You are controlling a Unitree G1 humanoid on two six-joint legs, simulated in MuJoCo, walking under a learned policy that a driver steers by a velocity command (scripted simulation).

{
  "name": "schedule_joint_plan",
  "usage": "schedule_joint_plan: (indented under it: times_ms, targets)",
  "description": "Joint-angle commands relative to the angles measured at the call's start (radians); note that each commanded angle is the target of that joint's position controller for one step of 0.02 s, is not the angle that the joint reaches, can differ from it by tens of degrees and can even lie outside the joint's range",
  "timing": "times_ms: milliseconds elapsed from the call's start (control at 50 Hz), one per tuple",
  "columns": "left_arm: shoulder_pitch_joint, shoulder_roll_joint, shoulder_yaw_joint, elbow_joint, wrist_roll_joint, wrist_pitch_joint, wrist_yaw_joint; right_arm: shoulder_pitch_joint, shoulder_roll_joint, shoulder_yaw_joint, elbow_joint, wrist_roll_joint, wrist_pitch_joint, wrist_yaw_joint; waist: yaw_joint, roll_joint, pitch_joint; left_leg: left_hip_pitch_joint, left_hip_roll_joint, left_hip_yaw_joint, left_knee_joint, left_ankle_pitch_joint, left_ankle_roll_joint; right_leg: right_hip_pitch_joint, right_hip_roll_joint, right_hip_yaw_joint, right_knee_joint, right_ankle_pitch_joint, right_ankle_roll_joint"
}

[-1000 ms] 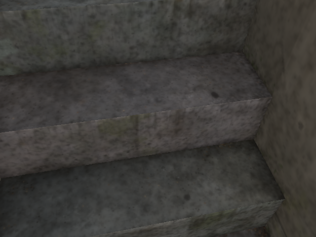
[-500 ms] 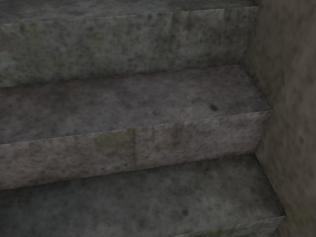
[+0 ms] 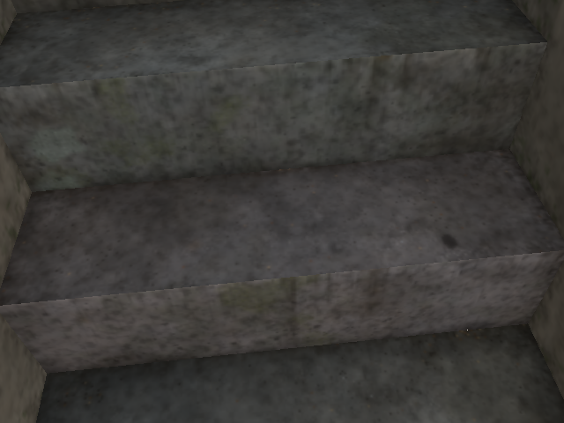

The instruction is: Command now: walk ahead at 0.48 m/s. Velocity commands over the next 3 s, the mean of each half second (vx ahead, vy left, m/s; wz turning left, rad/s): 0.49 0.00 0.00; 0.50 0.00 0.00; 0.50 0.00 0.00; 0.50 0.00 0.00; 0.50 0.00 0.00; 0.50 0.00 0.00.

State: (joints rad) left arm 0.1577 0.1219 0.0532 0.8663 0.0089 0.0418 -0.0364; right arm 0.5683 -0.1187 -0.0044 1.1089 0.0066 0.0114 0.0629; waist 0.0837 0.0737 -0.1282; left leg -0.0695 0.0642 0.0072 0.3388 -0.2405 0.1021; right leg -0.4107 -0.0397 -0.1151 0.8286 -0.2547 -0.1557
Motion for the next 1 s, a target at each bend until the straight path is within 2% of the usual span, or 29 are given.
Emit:
schedule_joint_plan:
  times_ms: [20,40,60,100,160,200,240,260,280,320,340,380,420,500,540,580,620,680,700,740,800,820,840,860,880,920,940,960,1000]
  targets:
    - [0.436,0.072,0.015,0.107,-0.015,-0.096,0.134,-0.261,-0.147,-0.053,-0.192,0.104,-0.119,-0.142,0.211,0.074,0.069,0.07,0.006,0.046,0.777,1.418,0.058,0.216,0.089,-0.09,-0.857,0.512,0.046]
    - [0.557,0.133,0.013,0.206,-0.007,-0.104,0.157,-0.274,0.001,-0.033,-0.218,0.091,-0.139,-0.139,0.176,-0.11,0.057,-0.355,-0.12,0.06,1.238,0.232,0.015,0.502,-0.057,0.008,-0.85,0.771,-0.017]
    - [0.99,0.072,-0.009,0.451,0.07,-0.026,0.041,0.157,0.18,0.051,-0.091,-0.078,0.012,0.087,-0.062,-0.586,0.066,-0.997,-0.121,-0.02,1.965,-0.075,0.165,0.9,-0.265,0.284,-0.301,1.649,-0.232]
    - [0.6,0.056,-0.023,0.333,0.083,0.0,-0.088,-0.391,-0.013,0.007,-0.399,-0.012,0.054,0.115,0.016,-0.305,0.038,-1.562,-0.102,-0.094,2.346,-0.544,0.233,0.864,-0.425,0.312,-0.445,1.197,-0.186]
    - [1.009,0.092,-0.045,0.526,0.093,-0.059,-0.009,-0.975,-0.083,0.053,-0.771,-0.125,0.034,0.04,0.141,-0.137,-0.06,-2.073,-0.076,-0.117,2.083,-1.077,0.207,1.197,-0.305,0.37,-0.315,0.993,-0.047]
    - [0.929,0.145,-0.031,0.501,0.139,-0.08,0.005,-0.892,-0.01,0.098,-0.757,-0.076,0.013,0.033,0.027,-0.14,-0.108,-1.891,-0.026,-0.073,1.821,-0.849,0.154,1.013,-0.315,0.417,-0.397,1.054,-0.059]
    - [0.25,0.237,-0.039,0.257,0.046,-0.076,-0.018,-0.568,-0.08,0.084,-0.638,-0.077,0.068,0.031,-0.28,-0.08,-0.228,-0.866,-0.062,-0.077,0.905,-0.622,0.139,0.278,-0.216,0.321,-0.472,1.453,-0.098]
    - [0.337,0.236,-0.035,0.252,0.038,-0.065,-0.024,-0.667,-0.048,0.083,-0.631,-0.016,0.084,0.014,-0.201,-0.136,-0.211,-0.448,-0.136,0.022,0.788,-0.55,0.061,-0.082,-0.224,0.398,-0.637,1.385,-0.209]
    - [0.242,0.296,-0.026,0.205,0.052,-0.033,-0.031,-0.503,0.03,0.103,-0.573,0.025,0.091,-0.002,-0.301,-0.198,-0.187,-0.242,-0.166,-0.062,0.506,-0.264,0.036,-0.089,-0.288,0.419,-0.586,1.423,-0.236]
    - [0.44,0.136,-0.053,0.142,0.148,-0.048,-0.067,-0.08,-0.22,0.004,-0.326,0.067,0.082,-0.002,-0.266,0.144,-0.558,0.496,0.054,-0.372,0.479,0.784,0.214,-0.448,-0.054,0.281,-0.149,1.067,-0.064]
    - [0.555,0.071,-0.045,0.211,0.14,-0.051,-0.058,-0.061,-0.283,-0.035,-0.271,0.014,0.09,0.022,-0.193,0.311,-0.431,0.191,0.298,-0.598,0.396,1.056,0.336,-0.353,0.03,0.14,0.382,-0.027,0.039]
    - [0.742,-0.003,-0.025,0.279,0.026,-0.054,0.019,-0.56,-0.172,0.002,-0.372,-0.048,0.024,0.041,0.02,-0.039,0.033,-0.463,0.133,-0.186,0.435,0.196,0.165,-0.394,0.018,0.204,1.173,-0.199,0.061]
    - [0.68,0.027,0.02,0.253,0.101,-0.052,0.039,-0.82,-0.029,0.041,-0.449,0.001,-0.017,0.012,0.156,-0.267,0.186,-0.58,0.063,0.1,0.432,-0.06,0.038,-0.284,0.033,0.19,0.765,-0.238,0.057]
    - [1.198,0.029,0.004,0.533,0.118,-0.117,-0.027,-1.146,-0.149,-0.034,-0.589,0.026,0.019,-0.028,0.386,-0.331,0.217,-0.946,-0.054,0.216,0.825,-0.105,-0.015,0.402,-0.052,0.201,-0.199,0.496,0.077]
    - [1.075,-0.063,-0.08,0.57,0.113,-0.071,-0.127,-1.074,-0.128,-0.041,-0.588,-0.031,0.044,-0.021,0.262,-0.261,0.284,-0.924,-0.07,0.208,1.076,-0.273,0.091,0.348,-0.041,0.13,-0.476,0.631,0.073]
    - [0.955,-0.165,-0.17,0.565,0.082,-0.012,-0.146,-0.866,0.021,-0.006,-0.508,-0.024,0.077,-0.013,0.05,-0.156,0.253,-0.904,-0.009,0.104,1.244,-0.225,0.173,0.34,-0.13,0.219,-0.713,0.681,0.053]
    - [0.596,0.019,-0.133,0.447,0.053,-0.029,-0.157,-0.758,0.071,0.051,-0.47,0.024,0.082,0.044,-0.106,-0.098,0.123,-0.913,0.01,0.021,1.462,-0.358,0.168,0.042,-0.129,0.264,-0.643,0.675,0.008]
    - [0.503,0.223,-0.091,0.358,-0.023,-0.095,-0.092,-0.68,0.012,0.076,-0.397,-0.008,0.022,0.062,-0.105,-0.17,-0.16,-0.673,-0.058,0.14,1.187,-0.567,-0.054,0.299,-0.241,0.297,-0.619,1.176,-0.07]
    - [0.496,0.225,-0.074,0.353,0.039,-0.103,-0.049,-0.632,-0.015,0.074,-0.361,-0.02,0.003,0.05,-0.062,-0.112,-0.155,-0.62,0.009,0.085,1.045,-0.176,-0.054,0.276,-0.337,0.441,-0.642,1.242,-0.115]
    - [0.591,0.247,-0.051,0.358,0.02,-0.127,-0.042,-0.675,-0.107,0.036,-0.304,0.031,-0.011,0.05,-0.035,-0.307,-0.07,-0.542,-0.055,0.212,0.955,-0.154,-0.051,0.314,-0.215,0.288,-0.463,1.894,-0.088]
    - [0.614,0.278,-0.023,0.38,0.059,-0.102,-0.05,-0.644,-0.156,0.006,-0.277,0.012,0.035,0.035,0.016,-0.436,-0.056,-0.477,-0.118,0.228,0.83,-0.197,-0.022,0.416,-0.17,0.22,-0.35,1.994,-0.019]
    - [0.628,0.28,-0.005,0.412,0.09,-0.078,-0.076,-0.59,-0.157,-0.001,-0.259,0.023,0.039,0.018,0.01,-0.413,-0.006,-0.46,-0.141,0.199,0.784,-0.155,0.004,0.385,-0.186,0.216,-0.308,1.944,-0.034]
    - [0.489,0.205,0.018,0.256,-0.068,-0.108,0.056,-0.713,-0.139,-0.002,-0.312,0.003,-0.011,-0.063,0.038,-0.119,0.032,-0.36,-0.208,0.171,0.553,-0.453,0.056,0.274,-0.015,0.139,-0.107,1.665,0.186]
    - [0.356,0.223,0.019,0.208,-0.087,-0.122,0.108,-0.5,-0.116,0.006,-0.24,0.008,-0.02,-0.104,-0.072,-0.068,0.093,-0.178,-0.094,-0.015,0.427,-0.221,0.141,-0.074,0.06,0.11,0.207,1.138,0.187]
    - [0.196,0.176,0.023,0.12,-0.079,-0.118,0.133,-0.422,-0.16,-0.011,-0.171,-0.001,-0.009,-0.136,-0.104,0.236,0.082,-0.306,0.137,-0.357,0.292,0.078,0.252,-0.229,0.176,0.184,0.899,-0.083,0.211]
    - [0.268,-0.03,-0.005,-0.012,-0.038,-0.095,0.159,-0.653,-0.121,-0.026,-0.2,-0.1,-0.046,-0.15,0.122,0.044,0.202,-0.837,0.225,-0.433,0.496,0.164,0.143,-0.16,0.091,0.543,1.26,-0.534,0.088]
    - [0.295,0.023,-0.013,0.149,0.056,-0.064,-0.011,-0.659,-0.055,0.025,-0.263,-0.011,-0.076,0.009,-0.035,-0.289,0.166,-0.634,0.229,-0.337,0.422,-0.158,0.242,-0.453,0.032,0.457,1.156,-0.263,0.049]
    - [0.181,0.11,0.02,0.078,0.085,-0.063,-0.057,-0.601,-0.04,0.024,-0.234,0.047,-0.097,0.039,-0.017,-0.236,0.159,-0.537,0.192,-0.302,0.435,-0.113,0.219,-0.502,0.023,0.443,1.002,-0.326,0.039]
    - [0.165,0.178,0.058,-0.004,0.077,-0.063,-0.022,-0.611,-0.085,0.006,-0.242,0.077,-0.146,0.02,0.084,-0.191,-0.01,-0.456,0.099,-0.081,0.43,-0.03,0.054,-0.321,-0.016,0.302,0.564,-0.323,0.141]
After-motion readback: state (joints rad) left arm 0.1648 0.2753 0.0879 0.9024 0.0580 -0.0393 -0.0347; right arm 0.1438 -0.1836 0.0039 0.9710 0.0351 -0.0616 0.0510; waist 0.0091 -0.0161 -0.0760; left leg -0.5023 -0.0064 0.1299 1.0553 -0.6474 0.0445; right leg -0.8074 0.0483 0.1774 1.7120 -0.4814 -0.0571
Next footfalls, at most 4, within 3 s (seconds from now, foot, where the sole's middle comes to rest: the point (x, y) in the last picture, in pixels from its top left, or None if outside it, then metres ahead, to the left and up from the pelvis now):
0.04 right None -0.04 -0.13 -0.80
0.28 left None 0.02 0.13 -0.58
0.62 right None -0.10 -0.13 -0.80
1.06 right None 0.16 -0.12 -0.58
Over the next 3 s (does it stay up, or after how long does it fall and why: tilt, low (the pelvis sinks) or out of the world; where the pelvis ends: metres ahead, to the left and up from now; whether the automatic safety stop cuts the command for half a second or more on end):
stays up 0.99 0.17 0.94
